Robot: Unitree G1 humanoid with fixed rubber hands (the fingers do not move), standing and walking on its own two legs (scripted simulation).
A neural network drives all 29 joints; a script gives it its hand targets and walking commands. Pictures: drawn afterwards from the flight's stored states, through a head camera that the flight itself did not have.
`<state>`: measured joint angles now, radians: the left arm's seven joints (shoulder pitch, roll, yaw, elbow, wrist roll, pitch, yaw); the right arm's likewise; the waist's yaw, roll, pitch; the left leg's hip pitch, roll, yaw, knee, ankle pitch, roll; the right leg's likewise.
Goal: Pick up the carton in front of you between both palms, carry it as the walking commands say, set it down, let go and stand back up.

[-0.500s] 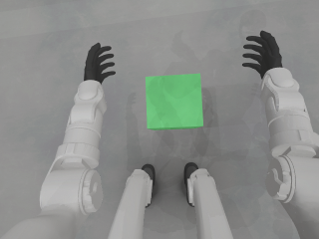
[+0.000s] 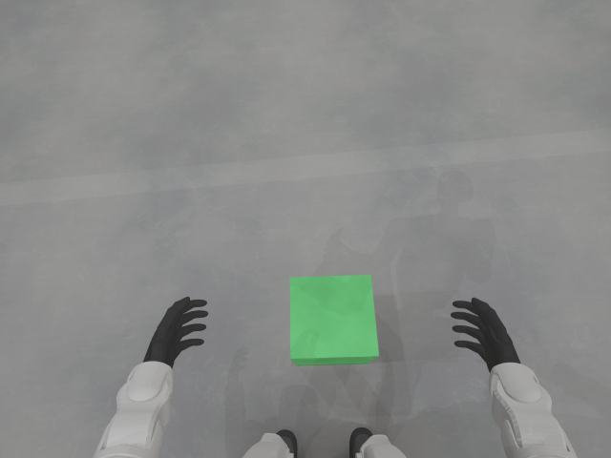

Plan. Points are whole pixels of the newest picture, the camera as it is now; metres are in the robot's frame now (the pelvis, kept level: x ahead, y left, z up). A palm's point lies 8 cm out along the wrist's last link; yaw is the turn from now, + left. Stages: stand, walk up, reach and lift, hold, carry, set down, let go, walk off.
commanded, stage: let go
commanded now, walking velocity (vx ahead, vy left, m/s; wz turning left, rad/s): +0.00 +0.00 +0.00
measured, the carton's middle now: (331, 323) +0.40 -0.02 -0.62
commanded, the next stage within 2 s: stand in 0.70 s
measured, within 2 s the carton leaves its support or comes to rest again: neither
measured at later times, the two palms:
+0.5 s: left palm (122, 434) +0.17 +0.23 -0.03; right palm out of the picture +0.16 -0.23 -0.04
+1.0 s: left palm out of the picture +0.13 +0.29 -0.06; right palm out of the picture +0.13 -0.29 -0.06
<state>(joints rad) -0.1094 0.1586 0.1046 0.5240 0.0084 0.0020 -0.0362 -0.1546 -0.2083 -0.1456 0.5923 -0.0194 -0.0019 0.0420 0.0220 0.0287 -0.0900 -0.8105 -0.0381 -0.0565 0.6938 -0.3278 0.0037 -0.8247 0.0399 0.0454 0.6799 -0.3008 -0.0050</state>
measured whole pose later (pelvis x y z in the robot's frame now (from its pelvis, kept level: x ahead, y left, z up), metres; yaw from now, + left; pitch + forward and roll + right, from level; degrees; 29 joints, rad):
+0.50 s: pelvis +0.00 +0.00 +0.03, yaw +0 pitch -3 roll +0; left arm 0.19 0.21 0.03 0.43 0.01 0.13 -0.07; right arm 0.23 -0.21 -0.05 0.42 -0.01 0.12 0.08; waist 0.00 0.01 0.10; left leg -0.12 -0.03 -0.05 0.46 -0.29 0.01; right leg -0.14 0.04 0.05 0.45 -0.27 -0.01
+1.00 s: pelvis +0.01 +0.00 +0.03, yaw +0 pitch +0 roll +0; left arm 0.18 0.33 0.05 0.73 0.04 0.02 0.02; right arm 0.20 -0.33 -0.05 0.72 -0.03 0.01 -0.02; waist 0.00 0.00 0.03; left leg -0.18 -0.02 -0.06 0.51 -0.32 0.01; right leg -0.20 0.04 0.04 0.50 -0.29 -0.01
